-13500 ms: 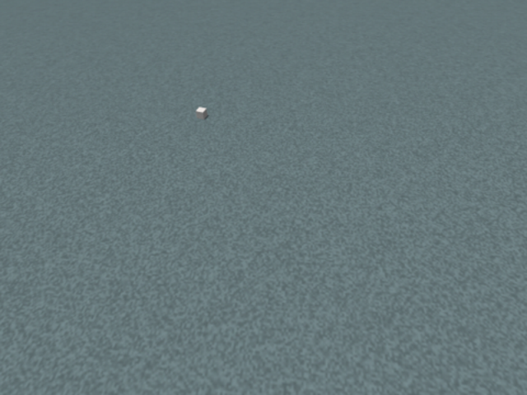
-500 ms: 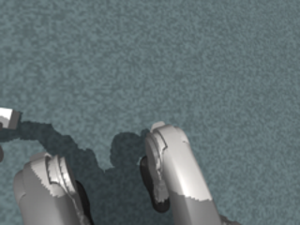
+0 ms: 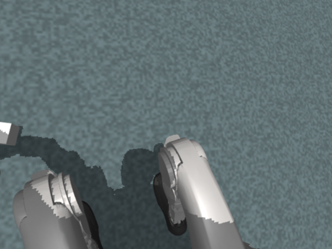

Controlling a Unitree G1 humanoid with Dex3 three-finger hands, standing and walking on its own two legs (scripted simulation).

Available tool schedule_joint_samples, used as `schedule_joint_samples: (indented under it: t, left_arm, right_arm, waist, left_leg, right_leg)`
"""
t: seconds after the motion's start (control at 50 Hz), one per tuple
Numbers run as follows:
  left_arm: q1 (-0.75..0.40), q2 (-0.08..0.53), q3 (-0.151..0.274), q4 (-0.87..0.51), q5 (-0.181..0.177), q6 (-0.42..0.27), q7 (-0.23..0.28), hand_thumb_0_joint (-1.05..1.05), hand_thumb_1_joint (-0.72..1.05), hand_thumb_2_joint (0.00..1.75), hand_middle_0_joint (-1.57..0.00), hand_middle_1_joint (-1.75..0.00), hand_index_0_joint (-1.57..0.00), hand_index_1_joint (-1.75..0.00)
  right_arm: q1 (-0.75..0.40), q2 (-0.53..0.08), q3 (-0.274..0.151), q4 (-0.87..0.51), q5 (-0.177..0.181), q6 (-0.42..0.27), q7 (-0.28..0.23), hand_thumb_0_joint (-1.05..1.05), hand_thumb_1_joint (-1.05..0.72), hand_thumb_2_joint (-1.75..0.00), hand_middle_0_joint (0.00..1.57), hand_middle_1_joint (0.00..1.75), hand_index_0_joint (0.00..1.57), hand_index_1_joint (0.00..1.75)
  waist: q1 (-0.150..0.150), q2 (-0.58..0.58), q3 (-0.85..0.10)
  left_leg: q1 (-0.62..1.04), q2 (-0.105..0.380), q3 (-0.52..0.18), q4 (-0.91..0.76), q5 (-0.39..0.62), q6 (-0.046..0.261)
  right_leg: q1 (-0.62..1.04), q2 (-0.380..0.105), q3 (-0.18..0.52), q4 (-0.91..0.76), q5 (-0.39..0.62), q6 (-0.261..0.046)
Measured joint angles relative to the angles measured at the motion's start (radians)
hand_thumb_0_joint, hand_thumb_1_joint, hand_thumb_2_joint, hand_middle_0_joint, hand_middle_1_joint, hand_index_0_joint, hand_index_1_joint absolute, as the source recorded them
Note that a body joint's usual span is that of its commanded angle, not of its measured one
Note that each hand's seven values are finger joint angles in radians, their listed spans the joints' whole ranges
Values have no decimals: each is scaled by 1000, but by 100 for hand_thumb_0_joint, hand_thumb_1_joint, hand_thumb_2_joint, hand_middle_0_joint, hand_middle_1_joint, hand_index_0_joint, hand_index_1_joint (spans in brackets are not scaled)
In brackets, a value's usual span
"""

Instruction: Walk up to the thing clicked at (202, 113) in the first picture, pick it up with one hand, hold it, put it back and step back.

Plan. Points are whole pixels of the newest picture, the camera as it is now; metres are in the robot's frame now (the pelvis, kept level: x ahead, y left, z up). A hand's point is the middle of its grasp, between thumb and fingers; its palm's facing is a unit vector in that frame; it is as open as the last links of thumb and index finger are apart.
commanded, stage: rise first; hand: left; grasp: from above
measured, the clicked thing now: (1, 133) +0.44 +0.34 -0.29
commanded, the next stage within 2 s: none
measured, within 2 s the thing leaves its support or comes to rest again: neither
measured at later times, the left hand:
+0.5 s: hand out of the picture +0.41 +0.37 -0.18, palm faces -0.05 -0.43 -0.90, open 14.1 cm
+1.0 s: hand out of the picture +0.41 +0.36 -0.17, palm faces -0.03 -0.43 -0.90, open 13.9 cm
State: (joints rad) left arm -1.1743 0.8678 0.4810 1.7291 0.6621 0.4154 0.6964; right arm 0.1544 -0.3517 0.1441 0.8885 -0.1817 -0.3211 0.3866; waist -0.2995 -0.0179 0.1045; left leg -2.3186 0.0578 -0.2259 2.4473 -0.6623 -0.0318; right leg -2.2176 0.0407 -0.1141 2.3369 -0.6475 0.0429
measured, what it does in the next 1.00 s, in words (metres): stands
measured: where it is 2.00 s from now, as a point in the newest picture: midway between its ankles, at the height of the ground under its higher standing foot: (134, 229)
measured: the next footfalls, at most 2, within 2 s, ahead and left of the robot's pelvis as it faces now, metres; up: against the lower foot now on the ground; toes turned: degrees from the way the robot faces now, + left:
none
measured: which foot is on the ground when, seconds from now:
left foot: down 0.00-1.00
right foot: down 0.00-1.00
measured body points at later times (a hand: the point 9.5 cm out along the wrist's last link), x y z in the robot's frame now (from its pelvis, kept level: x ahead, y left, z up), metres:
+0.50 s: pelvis +0.00 +0.00 +0.00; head +0.26 +0.07 +0.36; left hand +0.41 +0.38 -0.13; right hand +0.01 -0.26 -0.08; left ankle +0.08 +0.14 -0.29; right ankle +0.11 -0.12 -0.29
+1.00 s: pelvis +0.00 +0.00 +0.01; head +0.26 +0.07 +0.36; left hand +0.42 +0.38 -0.12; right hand +0.00 -0.26 -0.08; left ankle +0.08 +0.14 -0.29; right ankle +0.11 -0.12 -0.29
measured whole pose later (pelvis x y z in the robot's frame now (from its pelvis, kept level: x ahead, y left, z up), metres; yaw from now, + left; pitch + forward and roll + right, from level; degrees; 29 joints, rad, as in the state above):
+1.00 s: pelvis +0.00 +0.00 +0.01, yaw +0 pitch +29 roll -10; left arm -1.18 0.89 0.48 1.73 0.65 0.42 0.71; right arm 0.15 -0.36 0.16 0.89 -0.18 -0.35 0.40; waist -0.31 -0.03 0.12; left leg -2.30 0.06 -0.23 2.44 -0.66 -0.03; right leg -2.19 0.04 -0.12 2.32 -0.65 0.04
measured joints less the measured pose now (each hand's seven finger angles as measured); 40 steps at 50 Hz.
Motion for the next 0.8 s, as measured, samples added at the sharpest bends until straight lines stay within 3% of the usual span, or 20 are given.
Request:
schedule_joint_samples:
  t: [0.36, 0.8]
  left_arm:
    - [8, -3, -2, -10, 6, -5, 1, 0, -55, 103, -13, -96, -10, -100]
    - [-3, 15, 5, -7, -14, 4, 28, 0, -51, 100, -16, -91, -13, -95]
  right_arm:
    - [-6, -9, -3, -1, 2, -11, 0, 0, -91, -90, 19, 30, 19, 29]
    - [-1, -6, 12, 3, -5, -23, 15, 0, -91, -90, 19, 30, 19, 29]
  waist:
    - [7, -6, -1]
    - [-7, -12, 15]
  left_leg:
    - [8, 0, 0, -3, -3, -1]
    - [22, -1, -10, -6, -7, -3]
  right_leg:
    - [7, 0, 0, -3, -2, -1]
    - [25, 0, -9, -13, -4, -1]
